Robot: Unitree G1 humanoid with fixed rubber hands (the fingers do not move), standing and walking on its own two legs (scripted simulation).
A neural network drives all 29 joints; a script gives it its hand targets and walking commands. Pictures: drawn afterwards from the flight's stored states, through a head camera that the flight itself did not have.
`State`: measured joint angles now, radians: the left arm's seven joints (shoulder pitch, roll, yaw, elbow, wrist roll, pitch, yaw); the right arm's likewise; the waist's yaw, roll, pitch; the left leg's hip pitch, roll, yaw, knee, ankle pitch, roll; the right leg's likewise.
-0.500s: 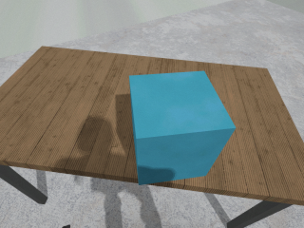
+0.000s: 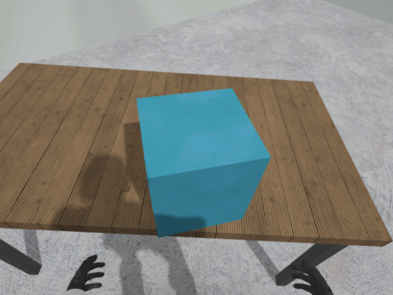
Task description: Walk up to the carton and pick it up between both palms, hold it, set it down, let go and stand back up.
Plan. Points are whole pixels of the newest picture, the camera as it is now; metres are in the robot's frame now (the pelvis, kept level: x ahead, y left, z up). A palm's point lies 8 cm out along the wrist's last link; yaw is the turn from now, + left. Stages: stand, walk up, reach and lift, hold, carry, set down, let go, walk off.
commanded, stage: reach and lift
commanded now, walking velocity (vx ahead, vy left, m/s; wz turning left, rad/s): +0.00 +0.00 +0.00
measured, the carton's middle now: (194, 164) +0.37 +0.04 +0.03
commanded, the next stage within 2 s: none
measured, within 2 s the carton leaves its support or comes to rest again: neither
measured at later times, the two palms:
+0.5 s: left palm (86, 279) +0.14 +0.23 -0.05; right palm (312, 280) +0.17 -0.21 -0.05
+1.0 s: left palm (93, 265) +0.15 +0.20 +0.01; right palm (321, 267) +0.18 -0.21 +0.00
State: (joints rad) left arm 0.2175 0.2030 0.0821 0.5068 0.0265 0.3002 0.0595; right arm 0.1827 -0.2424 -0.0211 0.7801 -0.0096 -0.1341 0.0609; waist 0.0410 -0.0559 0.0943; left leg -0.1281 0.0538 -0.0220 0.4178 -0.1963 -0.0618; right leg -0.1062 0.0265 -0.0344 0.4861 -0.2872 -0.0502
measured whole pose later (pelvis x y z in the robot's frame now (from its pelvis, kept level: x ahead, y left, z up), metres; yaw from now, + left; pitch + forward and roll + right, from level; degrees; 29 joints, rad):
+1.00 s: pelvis +0.00 +0.01 +0.01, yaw -1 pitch -5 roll +0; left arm 0.44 0.05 -0.05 0.02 0.01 -0.01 0.21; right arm 0.31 -0.31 0.07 0.40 0.27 -0.29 0.15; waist 0.08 -0.04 0.00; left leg -0.10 0.06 0.00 0.33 -0.15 -0.07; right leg -0.07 0.04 -0.02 0.38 -0.23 -0.05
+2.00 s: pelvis +0.01 +0.00 +0.01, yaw -3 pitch -1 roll +0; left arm 0.08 0.05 0.13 -0.44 -0.07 0.58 0.19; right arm -0.06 -0.41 0.09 0.05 0.44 0.15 0.00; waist 0.03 -0.04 0.05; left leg -0.10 0.08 0.03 0.22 -0.10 -0.07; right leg -0.09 0.06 0.01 0.27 -0.16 -0.05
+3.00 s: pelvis -0.02 +0.01 +0.01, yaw -2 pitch +3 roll +0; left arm -0.58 0.15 0.18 -0.03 -0.14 0.85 0.21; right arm -0.85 -0.49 0.13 0.63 0.50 0.38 0.00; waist 0.10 0.01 -0.03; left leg -0.28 0.08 0.00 0.34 -0.11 -0.06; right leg -0.25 0.05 -0.01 0.36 -0.16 -0.04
